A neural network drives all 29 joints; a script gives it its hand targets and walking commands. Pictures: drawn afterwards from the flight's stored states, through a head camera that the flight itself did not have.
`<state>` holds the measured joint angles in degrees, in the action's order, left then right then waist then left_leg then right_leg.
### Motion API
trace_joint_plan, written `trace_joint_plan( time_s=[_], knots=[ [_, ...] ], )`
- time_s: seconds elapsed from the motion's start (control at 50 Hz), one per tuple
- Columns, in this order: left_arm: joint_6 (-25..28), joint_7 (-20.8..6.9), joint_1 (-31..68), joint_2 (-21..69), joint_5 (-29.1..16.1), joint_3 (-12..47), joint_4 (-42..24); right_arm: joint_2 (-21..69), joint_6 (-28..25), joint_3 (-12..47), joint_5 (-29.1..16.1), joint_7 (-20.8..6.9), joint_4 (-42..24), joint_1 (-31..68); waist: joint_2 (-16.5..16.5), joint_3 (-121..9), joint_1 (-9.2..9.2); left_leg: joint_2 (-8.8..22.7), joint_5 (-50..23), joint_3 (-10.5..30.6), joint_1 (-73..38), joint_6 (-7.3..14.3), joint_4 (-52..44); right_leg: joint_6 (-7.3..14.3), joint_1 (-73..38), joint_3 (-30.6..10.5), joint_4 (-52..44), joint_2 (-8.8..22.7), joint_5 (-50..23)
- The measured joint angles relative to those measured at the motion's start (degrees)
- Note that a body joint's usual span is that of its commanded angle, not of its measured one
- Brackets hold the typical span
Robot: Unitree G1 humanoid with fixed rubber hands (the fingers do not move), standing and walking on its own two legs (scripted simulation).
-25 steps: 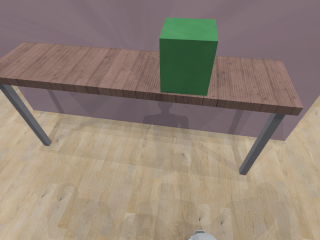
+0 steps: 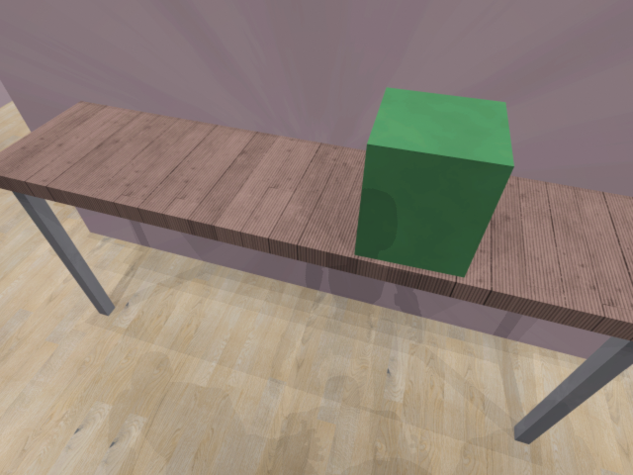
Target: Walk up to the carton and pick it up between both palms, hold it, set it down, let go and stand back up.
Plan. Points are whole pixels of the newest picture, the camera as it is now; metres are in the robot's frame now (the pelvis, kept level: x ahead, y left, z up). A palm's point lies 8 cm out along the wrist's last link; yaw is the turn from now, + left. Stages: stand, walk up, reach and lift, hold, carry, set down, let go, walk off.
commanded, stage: walk up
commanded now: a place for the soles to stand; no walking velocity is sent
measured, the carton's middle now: (425, 183) +0.63 -0.14 +0.03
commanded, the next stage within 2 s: none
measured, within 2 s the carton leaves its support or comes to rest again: neither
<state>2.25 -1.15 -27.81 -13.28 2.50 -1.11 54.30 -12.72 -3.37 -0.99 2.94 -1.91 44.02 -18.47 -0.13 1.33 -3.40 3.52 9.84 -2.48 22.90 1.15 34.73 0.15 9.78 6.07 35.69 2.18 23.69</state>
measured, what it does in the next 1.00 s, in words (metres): walks ahead: right foot, then left foot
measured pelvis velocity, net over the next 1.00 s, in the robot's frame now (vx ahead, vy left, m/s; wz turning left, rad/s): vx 0.11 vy -0.02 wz -0.02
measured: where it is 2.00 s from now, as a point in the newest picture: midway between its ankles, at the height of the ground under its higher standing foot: outside the picture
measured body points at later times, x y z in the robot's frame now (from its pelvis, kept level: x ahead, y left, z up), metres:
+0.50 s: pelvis +0.12 -0.04 -0.01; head +0.16 -0.06 +0.44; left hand +0.25 +0.19 -0.13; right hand +0.16 -0.29 -0.16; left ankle +0.09 +0.10 -0.69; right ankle +0.22 -0.15 -0.72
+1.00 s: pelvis +0.11 -0.02 +0.01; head +0.12 -0.03 +0.46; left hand +0.17 +0.22 -0.13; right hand +0.19 -0.25 -0.14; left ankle +0.10 +0.09 -0.72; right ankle +0.16 -0.14 -0.72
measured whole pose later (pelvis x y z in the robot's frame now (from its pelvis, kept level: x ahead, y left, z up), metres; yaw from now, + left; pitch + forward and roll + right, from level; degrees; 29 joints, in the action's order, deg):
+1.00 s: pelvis +0.11 -0.02 +0.01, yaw -1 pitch -2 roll +0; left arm -1.4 -0.1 -13.5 -12.5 0.4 1.3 53.5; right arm -11.7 0.7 1.7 0.0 -0.1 50.2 -12.7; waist 0.5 4.0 -1.0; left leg 1.5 19.3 -5.2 12.1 0.4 33.6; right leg -0.1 18.8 0.3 33.2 0.7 12.3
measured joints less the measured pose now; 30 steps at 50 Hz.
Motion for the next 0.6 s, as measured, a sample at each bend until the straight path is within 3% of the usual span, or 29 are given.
trace_joint_plan(
  time_s=[0.04,0.08,0.12,0.16,0.24,0.34,0.38,0.4,0.48,0.6],
  knots=[
    [-0.9,-0.2,0.2,-0.7,0.1,0.4,0.6,1.2,-0.4,-0.1,0.1,0.8,0.1,0.4,-2.3,0.4,0.51,-1.8,2.3,-1.1,0.2,-0.6,3.5,1.0,2.2,-2.3,7.6,1.4,5.4],
    [-2.3,-0.5,0.8,-1.0,0.4,0.7,0.2,2.2,-0.3,0.5,-0.9,1.8,-0.1,0.1,-3.1,0.6,1.18,-2.0,5.9,-1.6,-0.2,-0.6,5.7,0.7,6.9,-4.0,18.6,0.3,8.1],
    [-2.9,-0.5,2.1,-1.3,0.7,0.7,-0.5,2.8,0.0,0.9,-1.5,2.6,0.3,-0.9,-3.1,1.0,2.04,-1.6,6.5,-1.2,-2.1,-0.9,4.6,0.1,11.7,-3.6,26.7,-0.6,6.8],
    [-2.6,-0.4,3.9,-1.6,0.7,0.7,-1.4,3.2,-0.1,1.2,-1.5,3.0,1.1,-2.1,-3.2,1.9,2.70,-1.3,6.8,-1.3,-5.0,-1.2,1.9,-0.6,15.6,-3.2,29.0,-0.2,4.0],
    [-1.8,-0.1,7.9,-1.5,0.3,0.6,-3.6,2.9,-0.5,1.1,-1.2,3.1,2.7,-4.5,-2.6,3.4,4.43,-0.9,6.4,-1.3,-10.0,-1.9,-3.2,-1.4,20.2,-3.5,22.3,1.9,-1.2],
    [-1.0,0.5,13.0,-0.4,-0.3,0.9,-5.5,0.9,1.1,1.3,-1.4,2.5,4.1,-4.8,-0.8,5.2,5.42,0.1,11.6,-0.8,-10.6,-3.4,2.4,-0.4,16.1,-3.5,3.7,1.7,-19.4],
    [-0.9,0.9,14.8,0.8,-0.4,0.8,-5.4,-0.5,2.3,1.4,-1.9,2.2,4.9,-3.5,1.4,5.9,5.18,1.9,15.0,0.1,-9.5,-4.0,7.8,0.4,13.8,-2.4,2.4,0.0,-14.4],
    [-1.2,1.0,15.8,1.6,-0.7,0.9,-5.5,-1.2,3.0,1.4,-2.3,2.3,5.1,-2.4,2.6,6.4,5.23,2.4,16.3,1.1,-8.7,-3.2,10.3,0.7,13.8,-1.9,3.2,-0.8,-12.2],
    [-2.7,1.7,19.5,3.5,-2.5,1.8,-6.8,-2.2,5.9,1.3,-2.5,3.4,5.0,1.7,3.1,7.3,4.98,-0.3,26.9,1.9,-4.6,-1.8,20.0,0.9,13.9,-1.2,3.6,0.1,-11.5],
    [-3.7,2.5,22.3,3.1,-1.7,2.0,-8.2,-2.0,5.7,0.8,-2.2,3.2,4.5,4.8,0.3,6.2,3.70,-1.8,23.3,0.0,-4.1,-1.4,15.9,0.8,14.6,-0.9,1.0,1.6,-13.6]
  ],
)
